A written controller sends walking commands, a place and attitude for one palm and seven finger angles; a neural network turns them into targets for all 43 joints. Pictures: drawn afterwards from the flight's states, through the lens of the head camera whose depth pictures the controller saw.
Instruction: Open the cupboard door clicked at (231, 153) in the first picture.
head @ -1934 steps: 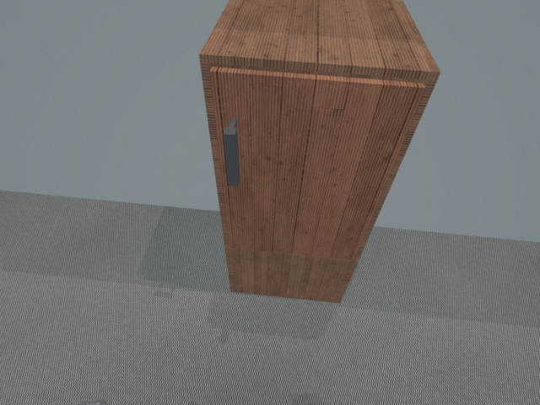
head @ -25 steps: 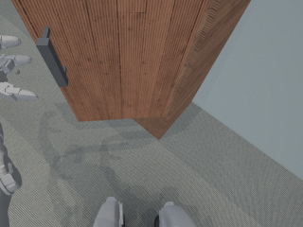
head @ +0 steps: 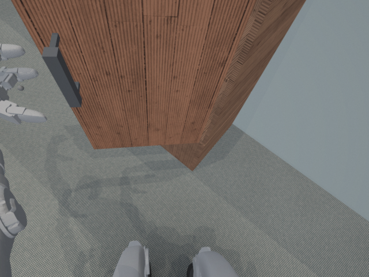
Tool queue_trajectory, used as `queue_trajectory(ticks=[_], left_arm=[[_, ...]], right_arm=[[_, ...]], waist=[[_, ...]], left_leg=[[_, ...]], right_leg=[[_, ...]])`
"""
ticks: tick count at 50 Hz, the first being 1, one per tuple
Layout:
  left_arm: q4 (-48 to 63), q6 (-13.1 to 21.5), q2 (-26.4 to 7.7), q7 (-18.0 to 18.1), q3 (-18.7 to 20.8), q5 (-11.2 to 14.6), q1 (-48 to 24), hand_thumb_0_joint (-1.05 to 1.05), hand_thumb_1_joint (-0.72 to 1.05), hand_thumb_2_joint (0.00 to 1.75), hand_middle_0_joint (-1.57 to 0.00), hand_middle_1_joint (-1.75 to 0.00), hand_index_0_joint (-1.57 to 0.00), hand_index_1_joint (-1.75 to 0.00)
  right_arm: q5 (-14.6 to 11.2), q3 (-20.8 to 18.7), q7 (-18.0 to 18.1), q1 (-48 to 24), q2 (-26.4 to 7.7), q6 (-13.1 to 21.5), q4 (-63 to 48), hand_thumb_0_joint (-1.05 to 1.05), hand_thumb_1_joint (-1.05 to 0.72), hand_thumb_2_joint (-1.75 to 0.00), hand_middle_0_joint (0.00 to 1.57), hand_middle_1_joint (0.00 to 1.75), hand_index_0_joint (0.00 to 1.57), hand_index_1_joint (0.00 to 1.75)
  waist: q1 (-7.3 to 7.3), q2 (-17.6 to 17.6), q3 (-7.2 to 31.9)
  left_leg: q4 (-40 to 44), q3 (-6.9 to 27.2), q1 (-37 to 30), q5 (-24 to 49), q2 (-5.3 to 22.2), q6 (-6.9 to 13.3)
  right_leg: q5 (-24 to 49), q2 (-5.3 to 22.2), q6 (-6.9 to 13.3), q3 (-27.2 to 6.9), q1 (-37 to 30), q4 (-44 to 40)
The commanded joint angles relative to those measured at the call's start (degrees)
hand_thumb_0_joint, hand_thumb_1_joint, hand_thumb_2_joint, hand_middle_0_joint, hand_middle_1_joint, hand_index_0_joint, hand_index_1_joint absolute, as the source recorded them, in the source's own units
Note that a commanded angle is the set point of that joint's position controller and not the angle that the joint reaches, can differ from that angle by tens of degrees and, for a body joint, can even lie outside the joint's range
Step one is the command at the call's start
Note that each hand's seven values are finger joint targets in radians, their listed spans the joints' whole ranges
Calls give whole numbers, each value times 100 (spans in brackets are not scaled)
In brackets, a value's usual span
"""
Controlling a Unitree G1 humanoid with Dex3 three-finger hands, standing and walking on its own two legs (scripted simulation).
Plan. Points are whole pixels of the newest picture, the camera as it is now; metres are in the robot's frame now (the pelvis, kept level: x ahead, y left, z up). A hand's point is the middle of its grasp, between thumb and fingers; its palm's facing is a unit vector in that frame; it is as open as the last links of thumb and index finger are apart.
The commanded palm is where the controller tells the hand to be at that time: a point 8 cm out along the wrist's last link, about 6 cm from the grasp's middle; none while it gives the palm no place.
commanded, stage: move the hooked fingers beside the handle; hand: left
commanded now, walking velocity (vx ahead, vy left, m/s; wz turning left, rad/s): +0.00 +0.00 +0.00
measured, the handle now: (66, 73) +0.51 +0.23 +0.08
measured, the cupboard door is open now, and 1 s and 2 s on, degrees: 46 46 46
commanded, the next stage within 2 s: slide the fingers in behind the handle in 0.36 s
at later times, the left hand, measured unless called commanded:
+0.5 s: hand (15, 90) +0.46 +0.31 +0.08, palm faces +0.09 -1.00 +0.01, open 14.0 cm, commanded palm +0.45 +0.34 +0.08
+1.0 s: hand (37, 87) +0.47 +0.28 +0.08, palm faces +0.08 -1.00 +0.01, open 14.0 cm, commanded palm +0.45 +0.31 +0.08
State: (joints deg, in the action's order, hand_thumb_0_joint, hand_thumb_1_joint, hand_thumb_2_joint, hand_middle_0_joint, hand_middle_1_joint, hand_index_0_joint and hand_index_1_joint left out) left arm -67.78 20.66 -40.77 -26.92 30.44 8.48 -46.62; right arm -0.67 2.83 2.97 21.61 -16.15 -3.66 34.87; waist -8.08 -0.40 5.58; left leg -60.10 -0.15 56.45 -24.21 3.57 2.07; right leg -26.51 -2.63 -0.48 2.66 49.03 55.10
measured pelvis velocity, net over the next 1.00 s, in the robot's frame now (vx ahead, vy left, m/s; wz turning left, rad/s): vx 0.00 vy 0.00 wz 0.00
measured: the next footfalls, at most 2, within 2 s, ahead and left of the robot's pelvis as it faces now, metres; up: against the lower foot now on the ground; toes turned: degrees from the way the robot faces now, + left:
none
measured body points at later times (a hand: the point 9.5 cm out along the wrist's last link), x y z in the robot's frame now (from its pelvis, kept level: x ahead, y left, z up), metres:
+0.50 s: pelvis +0.00 +0.00 +0.00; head +0.12 +0.04 +0.43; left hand +0.45 +0.36 +0.08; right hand +0.03 -0.27 -0.10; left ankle +0.04 +0.09 -0.67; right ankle +0.00 -0.13 -0.67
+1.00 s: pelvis +0.00 +0.00 +0.00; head +0.12 +0.04 +0.43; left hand +0.46 +0.33 +0.08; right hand +0.03 -0.26 -0.10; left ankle +0.04 +0.09 -0.67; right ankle +0.00 -0.13 -0.67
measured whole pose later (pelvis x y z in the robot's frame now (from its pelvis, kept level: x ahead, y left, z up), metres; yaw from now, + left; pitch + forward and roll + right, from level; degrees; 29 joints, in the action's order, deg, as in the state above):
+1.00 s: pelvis +0.00 +0.00 +0.00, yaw +0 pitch +20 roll -5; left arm -64.1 20.7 -35.4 -22.3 27.2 9.2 -45.3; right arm -0.6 2.8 2.1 22.0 -15.2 -4.2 34.9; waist -7.8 -0.9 6.1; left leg -60.3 -0.4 55.9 -24.5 3.4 2.3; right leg -26.7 -2.5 -0.8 2.4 48.5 55.2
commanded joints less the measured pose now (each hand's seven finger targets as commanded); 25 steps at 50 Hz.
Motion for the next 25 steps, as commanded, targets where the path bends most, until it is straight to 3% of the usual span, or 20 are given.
queue_trajectory(ticks=[1, 5, 7, 8, 10, 13, 15, 17, 19, 21, 23, 25], left_arm=[[1320, 356, -1740, -55, 93, 135, -2282, 0, -50, 30, -30, -120, -30, -120], [1106, 305, -1841, -58, 168, 128, -2172, 0, -50, 30, -30, -120, -30, -120], [1251, 351, -1979, -68, 248, 122, -2288, 0, -50, 30, -30, -120, -30, -120], [1182, 335, -1868, -78, 184, 121, -2176, 0, -50, 30, -30, -120, -30, -120], [1286, 347, -1951, -83, 270, 118, -2080, 0, -50, 30, -30, -120, -30, -120], [1274, 330, -1813, -138, 180, 179, -2138, 0, -50, 30, -30, -120, -30, -120], [1339, 326, -2011, -122, 351, 169, -2001, 0, -50, 30, -30, -120, -30, -120], [1399, 342, -1980, -145, 363, 218, -2020, 0, -50, 30, -30, -120, -30, -120], [1266, 311, -1900, -163, 295, 204, -1880, 0, -50, 30, -30, -120, -30, -120], [1285, 336, -1873, -171, 271, 242, -2030, 0, -50, 30, -30, -120, -30, -120], [1164, 315, -1976, -175, 330, 201, -1954, 0, -50, 30, -30, -120, -30, -120], [1091, 302, -1801, -186, 148, 188, -2041, 0, -50, 30, -30, -120, -30, -120]], right_arm=[[-4, -428, 88, 867, -1171, 102, -281, 0, -90, -90, 20, 30, 20, 30], [-10, -427, 82, 840, -1192, 105, -282, 0, -90, -90, 20, 30, 20, 30], [1, -434, 96, 851, -1217, 104, -270, 0, -90, -90, 20, 30, 20, 30], [-6, -433, 82, 846, -1187, 105, -279, 0, -90, -90, 20, 30, 20, 30], [1, -454, 77, 852, -1201, 96, -288, 0, -90, -90, 20, 30, 20, 30], [-4, -442, 70, 856, -1188, 85, -275, 0, -90, -90, 20, 30, 20, 30], [-1, -467, 68, 842, -1214, 91, -295, 0, -90, -90, 20, 30, 20, 30], [4, -467, 61, 844, -1204, 101, -293, 0, -90, -90, 20, 30, 20, 30], [-19, -455, 59, 837, -1194, 99, -308, 0, -90, -90, 20, 30, 20, 30], [-14, -434, 65, 822, -1181, 106, -307, 0, -90, -90, 20, 30, 20, 30], [-13, -449, 76, 831, -1212, 113, -297, 0, -90, -90, 20, 30, 20, 30], [-32, -420, 78, 802, -1188, 105, -295, 0, -90, -90, 20, 30, 20, 30]], waist=[[0, -1243, 2522], [-24, -974, 2438], [-5, -1131, 2613], [12, -1198, 2601], [49, -1169, 2732], [10, -1156, 2646], [75, -1174, 2701], [69, -1138, 2790], [54, -985, 2636], [42, -1143, 2470], [37, -939, 2479], [-12, -1048, 2250]], left_leg=[[628, 395, -3014, 2084, -97, -33], [609, 379, -2751, 1923, -95, -10], [573, 410, -2916, 2099, -79, -33], [558, 392, -2933, 2138, -92, -36], [541, 387, -2967, 2227, -87, -35], [536, 404, -3001, 2273, -75, -44], [566, 395, -2963, 2188, -76, -37], [538, 389, -2998, 2304, -79, -35], [560, 358, -2805, 2144, -99, -14], [560, 352, -2777, 2042, -107, -10], [571, 372, -2663, 1919, -96, -5], [599, 367, -2584, 1721, -99, -10]], right_leg=[[1443, -160, 201, -6, 17, -593], [1403, -159, 162, -24, -63, -606], [1484, -152, 181, -12, 6, -542], [1508, -158, 178, -16, 4, -550], [1580, -161, 178, -21, -72, -536], [1594, -175, 174, 4, 9, -531], [1547, -178, 179, -12, -80, -553], [1660, -186, 179, -10, -129, -529], [1607, -189, 166, -22, -190, -563], [1508, -193, 194, -18, -79, -557], [1430, -191, 176, -22, -129, -569], [1261, -179, 176, -16, 27, -599]])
